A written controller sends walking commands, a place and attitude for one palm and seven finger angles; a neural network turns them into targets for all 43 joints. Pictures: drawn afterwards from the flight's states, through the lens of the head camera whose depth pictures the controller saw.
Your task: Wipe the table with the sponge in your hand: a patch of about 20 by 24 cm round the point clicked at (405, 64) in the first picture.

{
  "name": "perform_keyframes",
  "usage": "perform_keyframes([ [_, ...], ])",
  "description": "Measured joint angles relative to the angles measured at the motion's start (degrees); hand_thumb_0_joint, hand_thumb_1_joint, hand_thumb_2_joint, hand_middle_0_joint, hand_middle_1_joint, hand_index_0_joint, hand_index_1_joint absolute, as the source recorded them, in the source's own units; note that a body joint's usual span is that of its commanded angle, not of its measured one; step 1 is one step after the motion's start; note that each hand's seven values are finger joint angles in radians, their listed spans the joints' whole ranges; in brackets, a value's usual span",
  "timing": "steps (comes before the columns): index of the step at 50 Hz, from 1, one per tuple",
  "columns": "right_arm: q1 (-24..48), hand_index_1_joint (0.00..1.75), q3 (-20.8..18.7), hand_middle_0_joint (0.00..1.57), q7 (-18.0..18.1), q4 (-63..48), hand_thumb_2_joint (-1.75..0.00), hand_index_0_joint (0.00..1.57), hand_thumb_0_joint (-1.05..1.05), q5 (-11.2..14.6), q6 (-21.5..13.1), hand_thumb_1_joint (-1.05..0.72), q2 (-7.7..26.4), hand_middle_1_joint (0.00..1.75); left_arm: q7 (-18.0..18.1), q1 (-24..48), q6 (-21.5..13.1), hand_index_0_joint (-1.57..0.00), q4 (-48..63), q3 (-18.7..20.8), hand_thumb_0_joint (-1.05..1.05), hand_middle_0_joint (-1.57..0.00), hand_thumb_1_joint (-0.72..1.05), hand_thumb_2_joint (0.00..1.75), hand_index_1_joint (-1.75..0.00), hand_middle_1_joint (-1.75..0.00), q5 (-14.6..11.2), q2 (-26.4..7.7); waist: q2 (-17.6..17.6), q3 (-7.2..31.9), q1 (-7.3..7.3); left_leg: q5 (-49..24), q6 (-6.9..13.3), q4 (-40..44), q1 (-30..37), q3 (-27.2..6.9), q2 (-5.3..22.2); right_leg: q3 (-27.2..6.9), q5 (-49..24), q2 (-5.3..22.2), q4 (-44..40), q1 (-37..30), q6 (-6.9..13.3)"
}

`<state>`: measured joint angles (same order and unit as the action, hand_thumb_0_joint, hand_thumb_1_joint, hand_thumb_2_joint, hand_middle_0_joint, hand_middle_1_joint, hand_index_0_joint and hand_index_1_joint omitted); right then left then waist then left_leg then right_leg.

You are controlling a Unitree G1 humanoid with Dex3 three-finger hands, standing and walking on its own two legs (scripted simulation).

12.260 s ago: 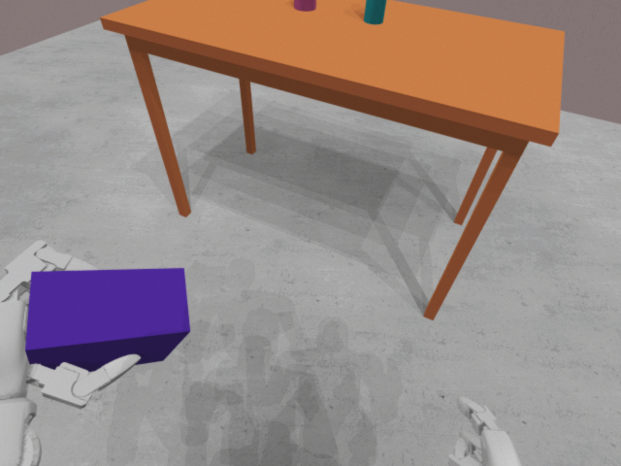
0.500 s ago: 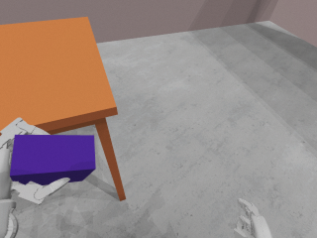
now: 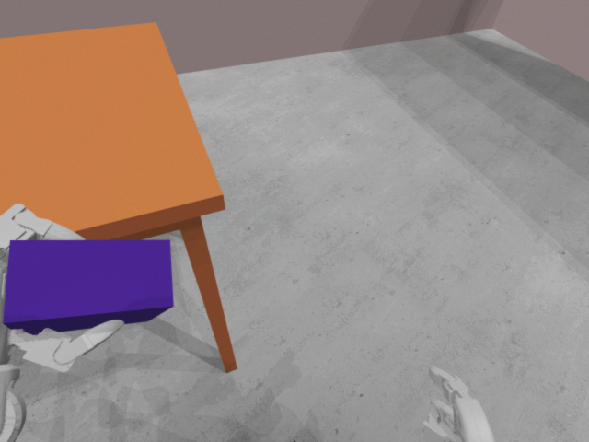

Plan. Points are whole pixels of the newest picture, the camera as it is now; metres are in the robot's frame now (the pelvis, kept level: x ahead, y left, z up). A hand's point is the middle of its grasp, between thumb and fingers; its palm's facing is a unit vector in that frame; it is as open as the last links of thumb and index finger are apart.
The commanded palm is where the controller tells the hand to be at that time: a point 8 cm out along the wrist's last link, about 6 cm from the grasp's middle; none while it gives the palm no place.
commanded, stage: shuffle to correct the standing spot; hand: left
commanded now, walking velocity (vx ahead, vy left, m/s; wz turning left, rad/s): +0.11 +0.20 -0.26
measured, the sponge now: (116, 287) +0.23 +0.21 +0.15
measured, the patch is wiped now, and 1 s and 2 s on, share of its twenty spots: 0.00 0.00 0.00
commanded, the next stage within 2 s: none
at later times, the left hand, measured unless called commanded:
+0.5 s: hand (91, 271) +0.24 +0.23 +0.17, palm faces +0.34 -0.87 -0.36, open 10.5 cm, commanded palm +0.19 +0.27 +0.19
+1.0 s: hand (77, 221) +0.30 +0.27 +0.17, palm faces +0.21 -0.86 -0.46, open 10.5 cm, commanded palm +0.25 +0.32 +0.19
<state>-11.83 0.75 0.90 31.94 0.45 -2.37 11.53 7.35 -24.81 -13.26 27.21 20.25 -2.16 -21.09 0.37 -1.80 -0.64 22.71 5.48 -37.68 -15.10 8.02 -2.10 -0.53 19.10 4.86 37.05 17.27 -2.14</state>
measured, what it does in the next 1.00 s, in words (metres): steps on the spot: right foot, then left foot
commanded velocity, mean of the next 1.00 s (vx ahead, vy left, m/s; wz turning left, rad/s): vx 0.08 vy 0.20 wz -0.16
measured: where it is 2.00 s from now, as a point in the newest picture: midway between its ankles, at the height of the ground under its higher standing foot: outside the picture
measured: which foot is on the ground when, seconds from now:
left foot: down 0.00-0.68, up 0.70-0.92, down 0.94-1.00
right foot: down 0.00-0.50, up 0.52-0.64, down 0.66-1.00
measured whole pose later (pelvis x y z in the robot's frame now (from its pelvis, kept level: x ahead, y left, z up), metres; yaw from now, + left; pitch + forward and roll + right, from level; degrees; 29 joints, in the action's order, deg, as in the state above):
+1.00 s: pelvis +0.04 +0.07 +0.00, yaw -11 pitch -1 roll +1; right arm -12.4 -2.2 2.9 33.6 0.7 -3.3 13.4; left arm 7.8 -27.0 -13.3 29.6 21.4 -0.9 -23.8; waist 2.0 -4.5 -0.4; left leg 14.0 -1.3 -35.4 -20.2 2.5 2.1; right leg 0.2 21.6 6.7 39.1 15.9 -3.2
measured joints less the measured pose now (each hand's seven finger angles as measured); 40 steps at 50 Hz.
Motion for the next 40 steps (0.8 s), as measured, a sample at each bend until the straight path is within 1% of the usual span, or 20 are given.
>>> perform_keyframes([
  [3,-0.2,0.3,-0.3,0.21,0.1,0.1,-0.9,0.2,0.01,0.0,0.0,-0.9,0.2,0.3,0.0,-0.6,0.0,-0.69,0.3,0.3,-0.01,-0.68,-0.53,1.01,-1.36,-1.37,0.1,-0.2,-0.2,-0.3,-0.09,-0.1,0.3,0.4,0.5,0.3,-0.1,-0.3,0.0,0.0,0.2,-0.1,1.3],
  [5,-0.6,0.3,-0.3,0.21,0.0,0.2,-0.9,0.2,0.01,-0.1,-0.1,-0.9,0.3,0.3,0.0,-0.9,-0.1,-0.69,0.2,0.3,-0.01,-0.68,-0.53,1.01,-1.36,-1.37,0.2,-0.3,-0.6,-0.3,-0.16,0.0,0.2,0.5,0.8,0.3,0.2,-0.2,0.1,-0.2,-0.5,-0.7,1.5],
  [11,-0.4,0.3,-0.5,0.21,0.0,0.8,-0.9,0.2,0.01,-0.1,0.6,-0.9,0.9,0.3,0.3,-0.3,0.0,-0.69,-0.1,0.3,-0.01,-0.68,-0.53,1.01,-1.36,-1.37,0.0,-0.1,-0.6,0.3,-0.55,0.8,-0.7,-0.7,0.5,1.1,0.5,-1.0,0.3,-0.4,0.4,-0.1,0.1],
  [14,0.0,0.3,-0.6,0.21,0.3,0.7,-0.9,0.2,0.01,0.0,0.8,-0.9,0.9,0.3,0.3,0.0,0.5,-0.69,-0.2,0.2,-0.01,-0.68,-0.53,1.01,-1.36,-1.37,0.0,0.3,-0.1,0.1,-0.67,0.6,0.2,0.2,1.4,2.2,0.1,-1.6,0.6,-0.2,2.3,0.7,1.4],
  [17,-0.3,0.3,-0.5,0.21,0.3,0.3,-0.9,0.2,0.01,-0.3,0.3,-0.9,0.6,0.3,0.5,-0.3,0.5,-0.69,-0.8,0.0,-0.01,-0.68,-0.53,1.01,-1.36,-1.37,0.4,0.4,-0.5,0.3,-0.62,0.4,0.1,1.0,2.6,3.0,0.5,0.7,1.3,-0.2,1.7,-0.2,2.6],
  [19,-0.6,0.3,-0.5,0.21,0.2,0.1,-0.9,0.2,0.01,-0.3,0.4,-0.9,0.9,0.3,0.6,-0.1,0.5,-0.69,-1.4,-0.6,-0.01,-0.68,-0.53,1.01,-1.36,-1.37,0.7,0.5,-2.0,0.7,-0.06,1.0,-0.7,-0.4,1.9,2.2,1.9,1.8,0.2,-1.1,-0.3,-1.3,0.7],
  [20,-0.6,0.3,-0.5,0.21,0.1,0.2,-0.9,0.2,0.01,-0.3,0.6,-0.9,1.0,0.3,0.6,0.1,0.4,-0.69,-1.4,-0.8,-0.01,-0.68,-0.53,1.01,-1.36,-1.37,0.7,0.3,-2.1,1.0,0.07,1.1,-2.0,-2.1,0.7,1.4,2.2,2.0,-0.3,-1.3,-0.6,-1.1,-0.3],
  [21,-0.4,0.3,-0.6,0.21,-0.1,0.4,-0.9,0.2,0.01,-0.4,0.9,-0.9,1.1,0.3,0.6,0.3,0.3,-0.69,-1.3,-0.9,-0.01,-0.68,-0.53,1.01,-1.36,-1.37,0.7,0.4,-1.9,1.1,-0.1,1.3,-3.4,-3.9,-0.5,0.1,2.0,1.8,-0.5,-1.5,-0.5,-0.6,-0.8],
  [23,0.1,0.3,-0.6,0.21,-0.4,0.8,-0.9,0.2,0.01,-0.4,1.6,-0.9,1.6,0.3,0.7,0.1,0.2,-0.69,-0.6,-0.9,-0.01,-0.68,-0.53,1.01,-1.36,-1.37,0.8,0.8,-1.4,1.4,-0.63,3.7,-4.4,-3.9,-1.7,-3.0,1.9,0.7,-0.6,-1.9,-0.2,0.5,-1.1],
  [24,0.4,0.3,-0.6,0.21,-0.4,0.9,-0.9,0.2,0.01,-0.4,1.8,-0.9,1.9,0.3,0.8,-0.1,0.2,-0.69,-0.2,-0.7,-0.01,-0.68,-0.53,1.01,-1.36,-1.37,0.8,1.1,-1.0,1.3,-0.59,1.8,-4.4,-1.9,-1.5,-3.2,2.0,0.0,-0.5,-1.9,0.2,1.0,-1.1],
  [26,0.7,0.3,-0.8,0.21,0.1,0.8,-0.9,0.2,0.01,-0.1,1.9,-0.9,1.9,0.3,0.7,-0.2,0.6,-0.69,-0.1,-0.4,-0.01,-0.68,-0.53,1.01,-1.36,-1.37,0.9,1.3,0.4,0.6,-0.66,-0.4,-2.5,-0.9,-0.6,-1.4,1.1,-1.6,0.8,-1.4,2.8,2.1,0.4],
  [27,0.5,0.3,-0.9,0.21,0.4,0.6,-0.9,0.2,0.01,0.0,1.7,-0.9,1.7,0.3,0.6,-0.5,0.8,-0.69,-0.5,-0.2,-0.01,-0.68,-0.53,1.01,-1.36,-1.37,1.0,1.2,0.6,0.5,-0.59,-0.6,-1.8,-0.2,0.0,-0.6,0.9,-1.5,2.6,-1.5,5.8,3.0,0.9],
  [29,-0.2,0.3,-1.0,0.21,0.8,0.3,-0.9,0.2,0.01,-0.3,0.7,-0.9,1.0,0.3,0.7,-1.4,1.2,-0.69,-1.1,0.2,-0.01,-0.68,-0.53,1.01,-1.36,-1.37,1.0,0.7,0.7,0.5,-0.11,-0.9,-1.1,1.8,1.3,0.3,0.9,0.1,5.4,-2.1,11.4,4.3,1.7],
  [30,-0.6,0.3,-0.9,0.21,0.8,0.2,-0.9,0.2,0.01,-0.3,0.2,-0.9,0.6,0.3,0.8,-1.7,1.4,-0.69,-1.3,0.3,-0.01,-0.68,-0.53,1.01,-1.36,-1.37,1.1,0.3,0.7,0.6,0.11,-1.2,-1.1,2.8,1.9,0.6,0.9,1.5,5.7,-2.3,11.5,4.1,1.9],
  [32,-1.6,0.3,-0.5,0.21,0.5,0.1,-0.9,0.2,0.01,-0.4,-0.7,-0.9,0.3,0.3,1.1,-2.0,1.6,-0.69,-1.0,0.2,-0.01,-0.68,-0.53,1.01,-1.36,-1.37,1.3,-0.3,0.4,0.7,0.4,-1.4,-1.4,3.7,2.6,0.9,1.2,4.7,2.7,-2.8,5.3,1.6,2.5],
  [33,-2.0,0.3,-0.2,0.21,0.3,-0.2,-0.9,0.2,0.01,-0.5,-0.9,-0.9,0.4,0.3,1.1,-2.0,1.6,-0.69,-0.5,0.2,-0.01,-0.68,-0.53,1.01,-1.36,-1.37,1.3,-0.9,0.3,0.8,0.71,-0.9,-1.6,2.7,2.2,0.9,1.3,6.0,-1.3,-3.0,0.7,-0.4,3.1],
  [34,-2.1,0.3,-0.1,0.21,0.1,-0.2,-0.9,0.2,0.01,-0.5,-0.8,-0.9,0.7,0.3,1.1,-1.5,1.4,-0.69,-0.2,0.0,-0.01,-0.68,-0.53,1.01,-1.36,-1.37,1.5,-1.2,-0.4,0.7,1.09,-0.2,-2.0,-0.2,0.6,0.4,1.9,6.7,-0.7,-3.4,-1.2,-1.4,3.5],
  [36,-1.0,0.3,-0.4,0.21,-0.3,1.0,-0.9,0.2,0.01,-0.6,-0.3,-0.9,1.5,0.3,0.9,-0.2,0.5,-0.69,-0.1,-0.8,-0.01,-0.68,-0.53,1.01,-1.36,-1.37,1.1,-0.9,-1.8,-0.1,1.29,1.6,-4.4,-11.3,-4.4,-2.9,2.0,7.2,0.7,-4.1,-1.0,-1.4,3.8],
  [38,0.0,0.3,-0.5,0.21,-0.8,2.0,-0.9,0.2,0.01,-0.5,0.5,-0.9,1.9,0.3,0.8,-0.9,-0.3,-0.69,0.3,-0.9,-0.01,-0.68,-0.53,1.01,-1.36,-1.37,0.7,-0.4,-1.6,-0.7,1.01,3.0,-5.8,-20.8,-9.0,-5.8,1.5,6.0,0.4,-4.0,-1.5,-1.5,3.5],
  [40,0.4,0.3,-0.6,0.21,-1.0,2.3,-0.9,0.2,0.01,-0.5,1.2,-0.9,2.1,0.3,0.8,-2.9,-0.8,-0.69,0.9,-0.5,-0.01,-0.68,-0.53,1.01,-1.36,-1.37,0.8,-0.2,-1.2,-0.8,1.12,1.6,-6.4,-22.8,-11.6,-7.8,2.6,4.7,-0.6,-3.6,-2.9,-2.0,2.8],
])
